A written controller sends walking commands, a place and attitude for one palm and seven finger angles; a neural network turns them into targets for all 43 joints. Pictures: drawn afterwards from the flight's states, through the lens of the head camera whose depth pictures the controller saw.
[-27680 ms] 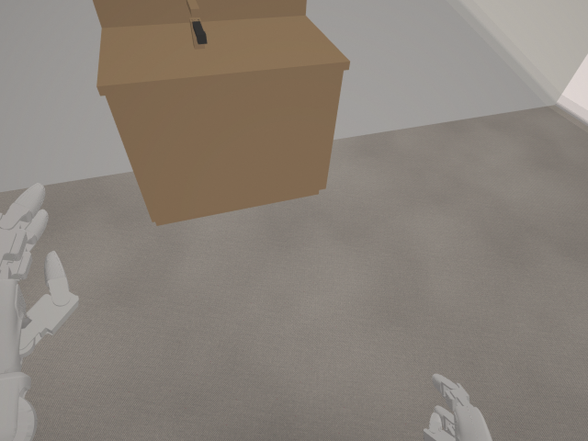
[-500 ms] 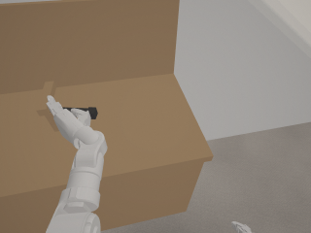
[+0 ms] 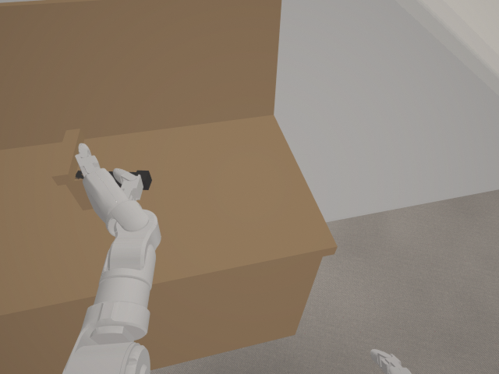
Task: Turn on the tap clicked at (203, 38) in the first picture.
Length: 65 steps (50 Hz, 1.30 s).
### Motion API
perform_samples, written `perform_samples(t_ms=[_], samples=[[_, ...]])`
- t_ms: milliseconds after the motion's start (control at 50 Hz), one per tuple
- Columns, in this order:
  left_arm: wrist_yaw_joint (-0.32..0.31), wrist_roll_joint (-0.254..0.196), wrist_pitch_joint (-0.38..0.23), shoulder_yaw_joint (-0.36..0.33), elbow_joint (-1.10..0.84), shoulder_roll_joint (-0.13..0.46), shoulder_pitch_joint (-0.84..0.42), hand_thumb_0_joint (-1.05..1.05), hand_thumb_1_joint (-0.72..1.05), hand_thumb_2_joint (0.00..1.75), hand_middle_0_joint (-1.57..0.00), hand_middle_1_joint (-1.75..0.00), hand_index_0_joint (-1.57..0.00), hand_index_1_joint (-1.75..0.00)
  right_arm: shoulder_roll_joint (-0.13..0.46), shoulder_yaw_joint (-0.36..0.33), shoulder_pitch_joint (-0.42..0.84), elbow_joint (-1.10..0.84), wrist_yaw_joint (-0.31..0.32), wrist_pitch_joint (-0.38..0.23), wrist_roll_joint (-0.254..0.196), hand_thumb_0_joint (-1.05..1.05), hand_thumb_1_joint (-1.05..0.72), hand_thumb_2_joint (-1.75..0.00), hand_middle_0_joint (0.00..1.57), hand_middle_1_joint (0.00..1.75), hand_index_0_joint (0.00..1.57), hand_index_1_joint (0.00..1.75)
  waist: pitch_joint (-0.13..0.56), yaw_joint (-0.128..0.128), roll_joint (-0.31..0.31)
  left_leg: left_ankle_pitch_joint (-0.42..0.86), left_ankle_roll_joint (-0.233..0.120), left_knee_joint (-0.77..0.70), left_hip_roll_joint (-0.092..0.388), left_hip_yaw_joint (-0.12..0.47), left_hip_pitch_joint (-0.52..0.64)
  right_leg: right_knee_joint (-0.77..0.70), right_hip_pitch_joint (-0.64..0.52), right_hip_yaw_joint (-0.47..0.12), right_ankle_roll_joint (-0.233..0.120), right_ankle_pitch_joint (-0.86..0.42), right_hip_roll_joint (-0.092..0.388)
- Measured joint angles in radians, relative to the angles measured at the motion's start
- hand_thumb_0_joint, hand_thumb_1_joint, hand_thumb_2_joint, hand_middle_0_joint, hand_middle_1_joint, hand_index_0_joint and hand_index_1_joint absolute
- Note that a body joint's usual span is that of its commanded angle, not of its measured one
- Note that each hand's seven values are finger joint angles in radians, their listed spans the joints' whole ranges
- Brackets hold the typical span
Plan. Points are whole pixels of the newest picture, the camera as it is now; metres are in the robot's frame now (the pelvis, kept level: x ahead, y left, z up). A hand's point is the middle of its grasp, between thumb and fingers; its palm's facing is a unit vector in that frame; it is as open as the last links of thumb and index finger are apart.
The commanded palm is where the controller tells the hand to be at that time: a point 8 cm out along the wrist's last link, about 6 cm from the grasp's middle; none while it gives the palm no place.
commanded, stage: draw the hand back beside the body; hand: left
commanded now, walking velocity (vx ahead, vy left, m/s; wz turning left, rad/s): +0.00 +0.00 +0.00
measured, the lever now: (142, 180) +0.46 +0.25 +0.03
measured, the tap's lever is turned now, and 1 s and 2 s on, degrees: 75 75 75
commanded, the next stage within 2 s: step back with the hand held close in 1.40 s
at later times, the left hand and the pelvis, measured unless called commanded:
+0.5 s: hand (97, 222) +0.28 +0.23 +0.14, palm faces +0.30 -0.93 -0.22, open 7.7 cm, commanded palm +0.24 +0.27 +0.15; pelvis -0.01 +0.02 +0.01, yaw -1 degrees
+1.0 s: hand (58, 258) +0.22 +0.24 +0.16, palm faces +0.35 -0.89 -0.30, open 7.5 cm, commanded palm +0.17 +0.29 +0.17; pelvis -0.01 +0.02 +0.01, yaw -1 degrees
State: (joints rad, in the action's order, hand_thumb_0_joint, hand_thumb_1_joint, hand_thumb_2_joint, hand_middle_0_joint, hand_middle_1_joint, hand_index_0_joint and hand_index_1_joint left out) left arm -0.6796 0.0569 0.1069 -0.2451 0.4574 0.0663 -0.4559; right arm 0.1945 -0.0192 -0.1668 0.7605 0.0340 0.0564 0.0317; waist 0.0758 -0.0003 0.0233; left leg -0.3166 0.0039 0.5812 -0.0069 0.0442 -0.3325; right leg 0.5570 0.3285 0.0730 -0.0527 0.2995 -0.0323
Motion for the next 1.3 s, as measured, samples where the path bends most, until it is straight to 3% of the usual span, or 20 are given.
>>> perform_samples(t_ms=[60,140,220,280,380,440,540,660,900,1140,1300], samples=[[0.156,-0.027,-0.016,0.027,-0.079,0.049,0.071,0.02,0.90,0.90,-0.15,-0.15,-0.15,-0.15,0.005,0.003,-0.018,-0.027,0.024,0.011,-0.019,0.01,-0.91,-0.90,0.20,0.30,0.20,0.30,-0.012,0.005,0.000,0.000,-0.003,-0.016,0.005,-0.017,0.034,-0.011,-0.026,-0.017,0.001,-0.004,-0.005],[0.357,-0.111,-0.056,0.041,-0.186,0.105,0.178,0.02,0.90,0.90,-0.16,-0.16,-0.15,-0.16,0.020,0.006,-0.046,-0.059,0.045,0.014,-0.047,0.01,-0.91,-0.90,0.20,0.30,0.20,0.30,-0.019,0.004,0.004,0.001,-0.005,-0.044,0.013,-0.037,0.087,-0.040,-0.073,-0.038,0.004,-0.015,-0.014],[0.477,-0.134,-0.102,0.039,-0.236,0.195,0.341,0.02,0.89,0.90,-0.17,-0.17,-0.16,-0.17,0.030,0.005,-0.066,-0.091,0.025,-0.001,-0.060,0.01,-0.91,-0.90,0.20,0.30,0.20,0.30,-0.033,0.020,0.013,0.016,-0.007,-0.096,0.015,-0.054,0.165,-0.086,-0.142,-0.056,0.008,-0.031,-0.016],[0.520,-0.142,-0.118,0.035,-0.276,0.239,0.439,0.02,0.89,0.90,-0.17,-0.18,-0.16,-0.18,0.037,0.003,-0.080,-0.107,0.020,-0.022,-0.066,0.01,-0.91,-0.90,0.20,0.30,0.20,0.30,-0.059,0.011,0.014,0.027,-0.009,-0.123,0.014,-0.054,0.207,-0.118,-0.187,-0.057,0.010,-0.045,-0.016],[0.530,-0.137,-0.155,0.070,-0.362,0.242,0.485,0.02,0.89,0.90,-0.17,-0.19,-0.17,-0.19,0.057,0.001,-0.075,-0.094,0.018,-0.075,-0.061,0.01,-0.91,-0.90,0.20,0.30,0.20,0.30,-0.111,-0.035,0.026,0.051,-0.016,-0.148,0.004,-0.038,0.241,-0.162,-0.237,-0.042,0.017,-0.072,-0.006],[0.529,-0.132,-0.186,0.099,-0.401,0.228,0.474,0.02,0.90,0.90,-0.17,-0.20,-0.17,-0.20,0.059,0.008,-0.046,-0.082,0.018,-0.096,-0.057,0.01,-0.91,-0.90,0.20,0.30,0.20,0.30,-0.128,-0.049,0.032,0.068,-0.022,-0.164,-0.007,-0.031,0.249,-0.175,-0.247,-0.034,0.023,-0.084,0.005],[0.550,-0.131,-0.223,0.115,-0.439,0.220,0.484,0.02,0.89,0.90,-0.18,-0.22,-0.17,-0.21,0.028,0.029,0.007,-0.092,0.012,-0.098,-0.052,0.01,-0.91,-0.90,0.20,0.30,0.20,0.30,-0.124,-0.039,0.023,0.089,-0.026,-0.192,-0.014,-0.033,0.259,-0.187,-0.249,-0.037,0.027,-0.096,0.013],[0.578,-0.133,-0.219,0.091,-0.519,0.221,0.585,0.02,0.89,0.90,-0.19,-0.23,-0.18,-0.23,0.000,0.042,0.010,-0.134,-0.002,-0.092,-0.048,0.01,-0.91,-0.90,0.20,0.30,0.20,0.30,-0.111,-0.028,0.025,0.085,-0.024,-0.201,-0.007,-0.045,0.277,-0.208,-0.268,-0.050,0.025,-0.104,0.005],[0.573,-0.134,-0.217,0.041,-0.697,0.241,0.734,0.02,0.89,0.90,-0.20,-0.27,-0.19,-0.27,0.024,0.028,-0.021,-0.110,0.002,-0.088,-0.040,0.01,-0.91,-0.90,0.20,0.30,0.20,0.30,-0.121,-0.059,0.037,0.079,-0.022,-0.190,-0.008,-0.028,0.280,-0.205,-0.281,-0.032,0.024,-0.095,0.006],[0.569,-0.137,-0.228,0.001,-0.842,0.264,0.895,0.02,0.89,0.90,-0.21,-0.29,-0.20,-0.29,0.029,0.013,-0.016,-0.116,0.009,-0.112,-0.037,0.01,-0.91,-0.90,0.20,0.30,0.20,0.30,-0.105,-0.054,0.044,0.064,-0.012,-0.167,0.006,-0.023,0.269,-0.195,-0.275,-0.028,0.013,-0.087,-0.008],[0.562,-0.137,-0.239,-0.008,-0.831,0.251,0.884,0.01,0.89,0.90,-0.21,-0.30,-0.20,-0.30,0.034,0.007,-0.002,-0.111,0.020,-0.123,-0.039,0.01,-0.91,-0.90,0.20,0.30,0.20,0.30,-0.117,-0.066,0.051,0.064,-0.008,-0.151,0.007,-0.013,0.255,-0.182,-0.265,-0.017,0.009,-0.085,-0.010]])
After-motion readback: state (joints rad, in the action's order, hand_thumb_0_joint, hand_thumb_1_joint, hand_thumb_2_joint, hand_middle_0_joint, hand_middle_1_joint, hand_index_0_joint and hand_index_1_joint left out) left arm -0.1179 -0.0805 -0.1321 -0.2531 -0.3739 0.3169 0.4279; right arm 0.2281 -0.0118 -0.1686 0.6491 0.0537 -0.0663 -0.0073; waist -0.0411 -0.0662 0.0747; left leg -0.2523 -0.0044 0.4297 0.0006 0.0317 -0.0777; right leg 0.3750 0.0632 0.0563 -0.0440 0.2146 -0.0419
